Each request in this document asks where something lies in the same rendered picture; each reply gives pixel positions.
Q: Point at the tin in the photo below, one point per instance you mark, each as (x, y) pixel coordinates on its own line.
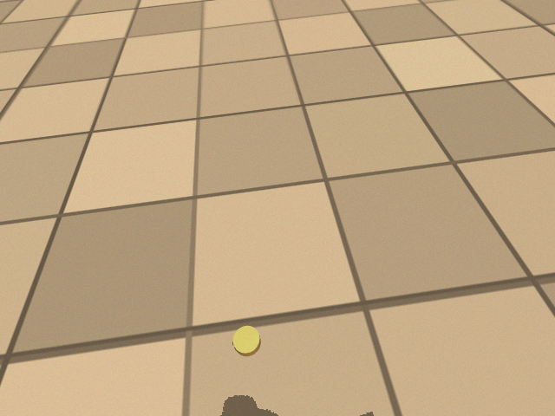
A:
(246, 340)

